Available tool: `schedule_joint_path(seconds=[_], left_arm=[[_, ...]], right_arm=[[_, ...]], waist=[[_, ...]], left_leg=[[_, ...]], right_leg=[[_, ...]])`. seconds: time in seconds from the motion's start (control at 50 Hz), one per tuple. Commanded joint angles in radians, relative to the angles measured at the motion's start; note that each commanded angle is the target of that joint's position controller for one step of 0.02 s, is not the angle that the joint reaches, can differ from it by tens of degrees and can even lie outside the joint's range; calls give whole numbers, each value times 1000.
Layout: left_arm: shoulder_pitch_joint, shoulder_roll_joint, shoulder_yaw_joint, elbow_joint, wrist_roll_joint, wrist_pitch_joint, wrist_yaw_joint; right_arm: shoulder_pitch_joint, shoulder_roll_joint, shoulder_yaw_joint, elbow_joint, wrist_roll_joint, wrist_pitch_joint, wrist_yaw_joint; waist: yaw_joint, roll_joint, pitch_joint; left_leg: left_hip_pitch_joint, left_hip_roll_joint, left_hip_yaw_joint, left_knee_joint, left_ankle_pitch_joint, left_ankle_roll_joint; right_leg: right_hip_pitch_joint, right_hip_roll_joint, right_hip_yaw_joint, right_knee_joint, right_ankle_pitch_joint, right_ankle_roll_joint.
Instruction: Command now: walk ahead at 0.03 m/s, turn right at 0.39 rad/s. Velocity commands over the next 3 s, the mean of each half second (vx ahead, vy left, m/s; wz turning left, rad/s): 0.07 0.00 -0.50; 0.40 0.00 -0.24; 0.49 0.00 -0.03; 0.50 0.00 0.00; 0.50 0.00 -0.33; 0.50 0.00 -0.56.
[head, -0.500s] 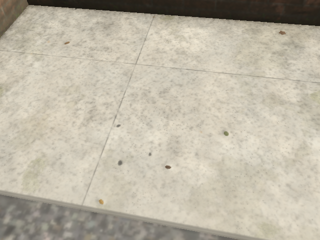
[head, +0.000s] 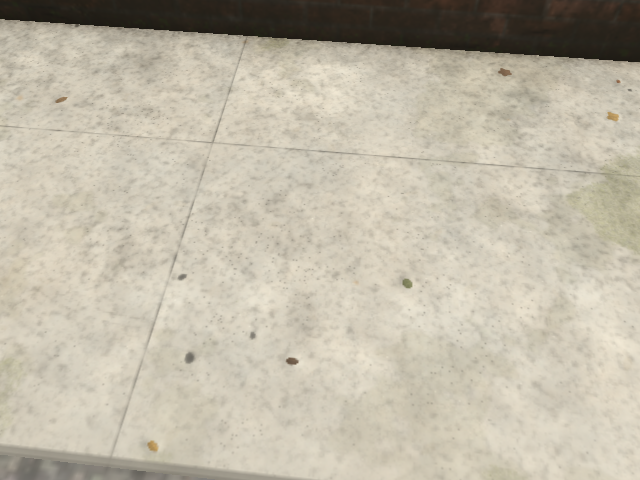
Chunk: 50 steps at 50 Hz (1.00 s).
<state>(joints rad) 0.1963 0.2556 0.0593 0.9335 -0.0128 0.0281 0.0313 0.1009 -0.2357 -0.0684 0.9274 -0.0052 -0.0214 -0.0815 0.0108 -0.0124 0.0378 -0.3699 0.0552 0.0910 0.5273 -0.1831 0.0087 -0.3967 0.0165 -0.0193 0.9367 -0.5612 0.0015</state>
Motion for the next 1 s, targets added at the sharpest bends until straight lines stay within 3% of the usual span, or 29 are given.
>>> schedule_joint_path(seconds=[0.02, 0.08, 0.1, 0.12, 0.14, 0.16, 0.18, 0.2, 0.22, 0.24, 0.26, 0.32, 0.36, 0.4, 0.48, 0.56, 0.6, 0.66, 0.68, 0.7, 0.72, 0.74, 0.76, 0.78, 0.82, 0.88, 0.94, 1.0], left_arm=[[44, 51, 20, -60, -6, 14, 2], [109, 58, 32, -49, -1, 19, -15], [137, 62, 39, -43, 1, 22, -23], [148, 75, 48, -42, 9, 25, -30], [141, 158, 68, -69, 19, 25, -22], [131, 279, 78, -123, 47, 8, -19], [124, 254, 71, -126, 75, -22, -22], [61, 234, 66, -142, 58, -44, -17], [-6, 211, 63, -162, 29, -51, -11], [-42, 184, 54, -177, 12, -52, -7], [-38, 164, 46, -181, 9, -52, -3], [43, 147, 42, -171, 8, -51, 8], [88, 149, 47, -163, -6, -51, 14], [94, 171, 53, -165, -7, -53, 18], [93, 192, 63, -171, -4, -62, 15], [92, 180, 59, -174, -4, -68, 2], [98, 170, 53, -172, -2, -68, -4], [80, 138, 37, -180, -1, -64, -11], [60, 103, 25, -189, 2, -68, -13], [43, 34, 5, -202, 4, -74, -16], [46, 38, 6, -247, -21, -94, -17], [17, 137, 25, -249, -30, -108, -15], [11, 166, 33, -238, -26, -115, -21], [25, 152, 33, -225, -15, -116, -26], [-15, 128, 30, -241, 3, -120, -34], [-80, 73, 13, -269, 9, -122, -36], [-167, 31, -6, -302, 2, -125, -44], [-231, 40, -8, -328, -10, -124, -59]], right_arm=[[-68, -189, -45, -61, 10, -4, -15], [-94, -193, -48, -48, 19, 20, -3], [-93, -185, -47, -43, 29, 27, 2], [-69, -154, -42, -29, 37, 35, 7], [-17, -97, -30, -21, 19, 45, 17], [-114, -86, -25, -95, -6, 40, 13], [-177, -111, -33, -120, -1, 35, 11], [-143, -140, -43, -111, 11, 31, 11], [-100, -163, -53, -82, 6, 29, 6], [-81, -174, -59, -65, -2, 28, 0], [-70, -167, -59, -61, -6, 25, 2], [-68, -132, -52, -68, 5, 13, 6], [-92, -125, -47, -80, 10, 3, 17], [-141, -133, -47, -100, 16, -13, 32], [-165, -129, -40, -110, 17, -53, 59], [-143, -127, -29, -110, 25, -86, 79], [-124, -128, -24, -107, 28, -101, 87], [-17, -136, -26, -72, 27, -115, 87], [70, -157, -32, -49, 23, -116, 83], [199, -200, -40, -21, 10, -116, 79], [280, -308, -67, 10, -3, -108, 84], [241, -252, -57, -1, 9, -111, 89], [206, -190, -40, -23, 19, -112, 89], [170, -171, -30, -40, 17, -109, 90], [146, -151, -17, -53, 12, -99, 90], [190, -164, -16, -37, 11, -91, 85], [239, -179, -13, -25, 20, -84, 80], [296, -199, -13, -12, 28, -78, 81]], waist=[[17, 136, -136], [50, 157, -152], [62, 143, -153], [62, 80, -126], [37, -166, -58], [46, -316, -34], [52, -211, -45], [8, -165, -31], [-21, -113, -29], [-26, -104, -40], [-29, -97, -61], [-12, -90, -100], [10, -98, -107], [30, -137, -74], [48, -128, -58], [55, -131, -58], [49, -130, -59], [-17, -107, -63], [-56, -81, -82], [-97, 56, -118], [-79, 267, -85], [-79, 196, 17], [-71, 153, 46], [-47, 134, 33], [-41, 122, 38], [-61, 120, 29], [-91, 118, 30], [-110, 123, 42]], left_leg=[[127, 283, -219, -217, 287, 190], [73, 231, -91, -170, 221, 149], [55, 221, -62, -124, 138, 120], [-5, 185, -15, -21, -18, 64], [-199, 76, 86, 228, -242, -31], [-360, -56, -13, 448, -481, -70], [-352, -45, -140, 586, -461, -45], [-365, -30, -171, 611, -353, -25], [-361, -16, -175, 605, -262, -20], [-349, -11, -177, 600, -207, -24], [-315, -20, -173, 614, -167, -30], [-310, -44, -177, 570, -115, -45], [-333, -39, -182, 434, -71, -50], [-335, -43, -186, 301, -50, -58], [-242, -57, -183, 126, -49, -57], [-124, -60, -151, 30, -68, -35], [-37, -63, -130, -20, -56, -13], [184, -61, -100, -141, -5, 26], [312, 1, -150, -148, -30, 50], [455, 151, -326, -207, -136, 100], [543, 320, -688, -324, -367, 240], [501, 369, -756, -349, -505, 279], [482, 318, -681, -352, -483, 250], [466, 269, -598, -358, -411, 219], [393, 218, -473, -388, -229, 190], [329, 153, -313, -408, 40, 186], [273, 113, -209, -397, 181, 168], [281, 145, -205, -387, 187, 168]], right_leg=[[-23, -78, 32, -6, 17, 12], [147, -29, -58, -227, 235, -6], [204, -6, -83, -323, 313, -27], [251, 6, -54, -421, 341, -65], [295, -160, 223, -587, 441, -150], [214, -390, 598, -695, 570, -321], [168, -383, 610, -719, 460, -355], [171, -327, 518, -704, 397, -294], [180, -274, 440, -681, 360, -225], [188, -249, 402, -664, 395, -191], [186, -228, 372, -655, 465, -185], [278, -212, 357, -633, 587, -201], [337, -201, 399, -681, 296, -204], [351, -211, 466, -737, 111, -213], [327, -201, 489, -747, 106, -226], [273, -189, 492, -730, 101, -236], [237, -185, 499, -718, 99, -233], [134, -123, 477, -639, 79, -192], [45, -89, 441, -549, 76, -163], [-89, 8, 307, -272, 49, -107], [-348, 98, 178, -77, -30, -79], [-495, 17, 188, 70, -19, -71], [-522, -17, 196, 125, 77, -69], [-510, -51, 154, 142, 156, -61], [-464, -101, 117, 99, 274, -38], [-393, -106, 47, -15, 412, -1], [-271, -82, 5, -227, 535, 6], [-192, -57, -10, -339, 575, -2]])
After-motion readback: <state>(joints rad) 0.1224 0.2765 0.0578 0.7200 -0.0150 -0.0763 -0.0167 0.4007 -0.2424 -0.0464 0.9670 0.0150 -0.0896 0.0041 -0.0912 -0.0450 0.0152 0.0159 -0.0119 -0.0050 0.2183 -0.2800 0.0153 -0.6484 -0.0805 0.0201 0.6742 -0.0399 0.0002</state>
